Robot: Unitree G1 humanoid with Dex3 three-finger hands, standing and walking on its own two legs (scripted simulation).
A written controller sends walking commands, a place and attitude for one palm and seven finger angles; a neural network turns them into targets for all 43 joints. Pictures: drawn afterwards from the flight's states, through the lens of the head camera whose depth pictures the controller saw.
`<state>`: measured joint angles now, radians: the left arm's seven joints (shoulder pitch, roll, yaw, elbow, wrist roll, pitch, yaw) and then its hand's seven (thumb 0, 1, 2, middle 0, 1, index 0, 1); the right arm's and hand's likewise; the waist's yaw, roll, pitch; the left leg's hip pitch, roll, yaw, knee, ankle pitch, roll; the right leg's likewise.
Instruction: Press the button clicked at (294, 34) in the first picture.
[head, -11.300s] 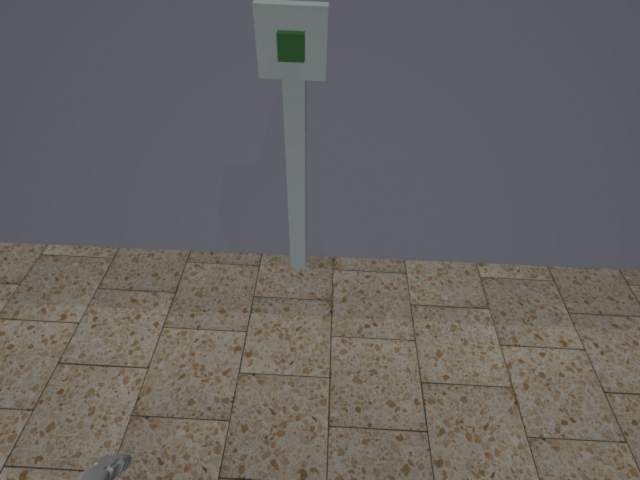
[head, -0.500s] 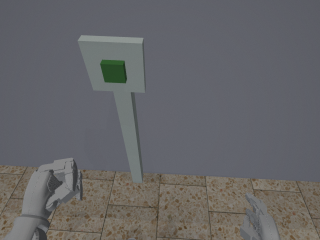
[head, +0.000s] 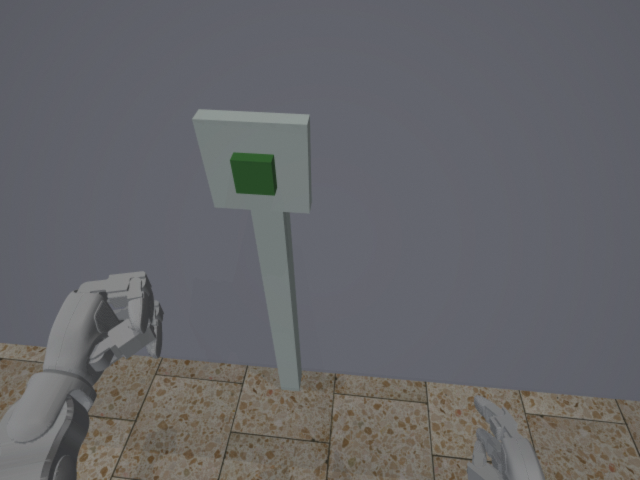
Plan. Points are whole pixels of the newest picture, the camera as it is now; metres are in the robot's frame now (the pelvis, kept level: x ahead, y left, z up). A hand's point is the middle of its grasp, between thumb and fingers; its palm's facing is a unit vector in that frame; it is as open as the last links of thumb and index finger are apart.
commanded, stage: raise the hand and make a fist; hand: left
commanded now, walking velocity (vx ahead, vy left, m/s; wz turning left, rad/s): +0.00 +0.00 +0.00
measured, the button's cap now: (255, 173) +0.52 +0.16 +0.12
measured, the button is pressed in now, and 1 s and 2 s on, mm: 0 0 0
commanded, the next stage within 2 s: aim a knuckle at the button in 0.34 s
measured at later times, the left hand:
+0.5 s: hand (178, 346) +0.22 +0.18 +0.11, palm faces +0.03 -1.00 -0.07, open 3.1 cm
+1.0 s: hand (217, 284) +0.31 +0.16 +0.10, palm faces +0.03 -1.00 -0.04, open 3.1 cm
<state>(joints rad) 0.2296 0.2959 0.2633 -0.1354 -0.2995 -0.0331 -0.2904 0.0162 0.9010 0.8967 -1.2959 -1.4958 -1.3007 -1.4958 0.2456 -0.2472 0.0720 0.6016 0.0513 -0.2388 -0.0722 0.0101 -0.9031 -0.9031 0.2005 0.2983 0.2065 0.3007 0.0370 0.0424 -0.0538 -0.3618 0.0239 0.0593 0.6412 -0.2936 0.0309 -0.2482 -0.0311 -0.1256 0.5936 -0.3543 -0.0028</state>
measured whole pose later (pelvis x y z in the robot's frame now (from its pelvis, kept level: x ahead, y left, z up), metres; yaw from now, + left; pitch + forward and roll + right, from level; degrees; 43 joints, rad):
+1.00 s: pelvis +0.00 -0.03 +0.00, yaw -1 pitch +2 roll +0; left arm -0.06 0.26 0.24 0.22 -0.24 -0.12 -0.22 0.02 0.90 0.90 -1.30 -1.50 -1.30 -1.50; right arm 0.24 -0.27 0.03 0.64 0.05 -0.21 -0.07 0.01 -0.91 -0.90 0.20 0.30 0.20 0.30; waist 0.00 0.03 -0.03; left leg -0.35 0.04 0.07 0.60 -0.27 -0.01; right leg -0.28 -0.01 -0.10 0.61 -0.36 -0.04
